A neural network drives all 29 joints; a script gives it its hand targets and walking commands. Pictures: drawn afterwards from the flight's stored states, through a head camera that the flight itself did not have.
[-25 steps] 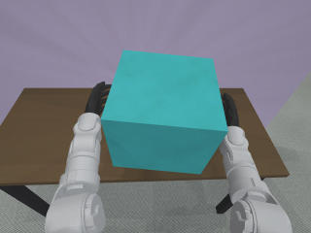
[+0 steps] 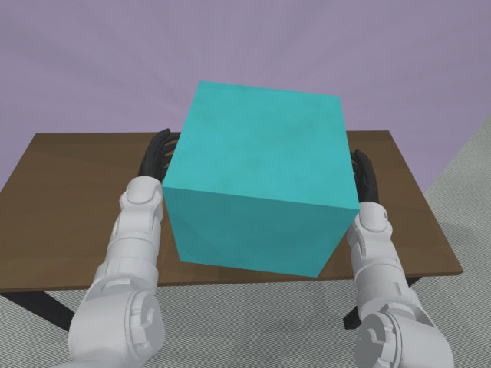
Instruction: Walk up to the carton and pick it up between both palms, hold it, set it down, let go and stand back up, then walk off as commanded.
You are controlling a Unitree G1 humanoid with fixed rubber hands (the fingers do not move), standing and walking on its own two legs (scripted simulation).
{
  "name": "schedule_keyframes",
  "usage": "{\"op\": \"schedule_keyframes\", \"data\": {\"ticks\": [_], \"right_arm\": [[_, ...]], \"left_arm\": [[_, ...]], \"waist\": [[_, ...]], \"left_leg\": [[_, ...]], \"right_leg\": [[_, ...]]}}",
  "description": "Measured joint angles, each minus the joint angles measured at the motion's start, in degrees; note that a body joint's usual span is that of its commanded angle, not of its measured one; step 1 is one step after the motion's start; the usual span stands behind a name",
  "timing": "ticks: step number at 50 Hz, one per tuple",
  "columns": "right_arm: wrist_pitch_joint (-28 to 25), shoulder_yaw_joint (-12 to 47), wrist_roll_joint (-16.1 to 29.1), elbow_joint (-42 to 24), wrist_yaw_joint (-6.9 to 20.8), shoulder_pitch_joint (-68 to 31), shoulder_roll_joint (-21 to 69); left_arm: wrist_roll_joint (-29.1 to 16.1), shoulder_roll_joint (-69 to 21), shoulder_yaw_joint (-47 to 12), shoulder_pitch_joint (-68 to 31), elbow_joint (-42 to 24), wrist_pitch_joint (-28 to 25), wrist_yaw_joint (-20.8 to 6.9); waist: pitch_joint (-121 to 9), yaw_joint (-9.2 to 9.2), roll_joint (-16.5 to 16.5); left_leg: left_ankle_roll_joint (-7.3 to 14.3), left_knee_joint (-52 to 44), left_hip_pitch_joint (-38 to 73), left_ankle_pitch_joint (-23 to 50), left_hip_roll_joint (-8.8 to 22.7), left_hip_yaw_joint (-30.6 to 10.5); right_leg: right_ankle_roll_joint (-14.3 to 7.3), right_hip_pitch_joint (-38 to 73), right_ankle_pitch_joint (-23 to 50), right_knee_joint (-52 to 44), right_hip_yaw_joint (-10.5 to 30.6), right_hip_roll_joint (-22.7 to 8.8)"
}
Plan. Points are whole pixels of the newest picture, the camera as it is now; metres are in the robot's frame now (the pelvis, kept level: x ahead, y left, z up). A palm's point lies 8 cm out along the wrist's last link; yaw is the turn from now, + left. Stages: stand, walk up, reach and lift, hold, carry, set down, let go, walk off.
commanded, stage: set down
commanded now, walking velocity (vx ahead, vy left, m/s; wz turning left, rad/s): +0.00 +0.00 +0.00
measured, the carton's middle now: (258, 179) +0.45 -0.03 +0.03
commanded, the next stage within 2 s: none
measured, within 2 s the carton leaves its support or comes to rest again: rests again in 1.14 s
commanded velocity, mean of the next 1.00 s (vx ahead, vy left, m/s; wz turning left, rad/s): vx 0.00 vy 0.00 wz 0.00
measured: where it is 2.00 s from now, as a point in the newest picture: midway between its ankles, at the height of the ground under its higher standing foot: outside the picture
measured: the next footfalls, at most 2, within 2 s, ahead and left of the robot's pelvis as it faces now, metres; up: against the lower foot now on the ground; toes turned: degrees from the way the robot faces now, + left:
none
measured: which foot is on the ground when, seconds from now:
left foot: down 0.00-1.00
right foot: down 0.00-1.00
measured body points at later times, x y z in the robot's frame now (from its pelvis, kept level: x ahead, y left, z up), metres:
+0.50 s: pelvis +0.00 +0.00 +0.00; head +0.07 +0.00 +0.44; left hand +0.45 +0.16 +0.06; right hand +0.40 -0.20 +0.04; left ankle -0.02 +0.12 -0.75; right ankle -0.02 -0.12 -0.75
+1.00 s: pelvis -0.01 +0.00 -0.01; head +0.07 +0.00 +0.44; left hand +0.44 +0.15 +0.04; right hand +0.39 -0.21 +0.03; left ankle -0.02 +0.12 -0.75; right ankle -0.02 -0.12 -0.75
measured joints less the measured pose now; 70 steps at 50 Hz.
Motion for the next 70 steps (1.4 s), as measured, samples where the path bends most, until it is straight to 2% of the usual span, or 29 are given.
{"op": "schedule_keyframes", "data": {"ticks": [13,29,53,70], "right_arm": [[-1.0,-2.46,-3.17,-0.84,0.1,-0.61,1.07],[-3.8,-4.62,-4.81,1.71,-0.2,-1.94,1.63],[-6.81,-8.34,-7.61,5.8,0.24,-4.11,1.41],[-10.42,-8.59,-6.82,8.44,0.13,-4.58,1.08]], "left_arm": [[0.12,0.93,1.15,-2.29,5.08,-4.14,-0.2],[-1.56,2.85,0.39,-3.88,11.11,-9.02,0.4],[-1.53,4.4,1.59,-7.09,20.8,-15.75,1.82],[-0.92,4.71,2.49,-6.52,22.38,-19.79,1.96]], "waist": [[-0.56,0.15,0.76],[-2.42,-0.31,1.38],[-4.59,-0.92,1.51],[-5.49,-1.29,1.19]], "left_leg": [[-0.11,0.59,-3.5,-0.07,0.26,0.52],[-0.08,2.47,-9.23,-0.18,0.38,0.21],[0.08,4.09,-15.0,0.48,0.4,0.37],[0.22,5.43,-17.3,-0.32,0.46,0.69]], "right_leg": [[-0.18,-3.94,-0.25,1.19,0.06,0.1],[-0.28,-9.17,-0.16,2.39,-0.88,0.01],[-0.35,-15.06,0.3,4.33,-1.26,-0.24],[-0.26,-17.39,-0.36,5.55,-1.23,-0.34]]}}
